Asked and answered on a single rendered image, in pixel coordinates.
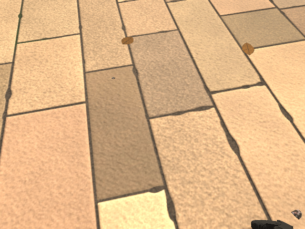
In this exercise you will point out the robot right hand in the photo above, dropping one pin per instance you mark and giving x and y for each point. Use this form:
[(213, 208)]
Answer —
[(270, 224)]

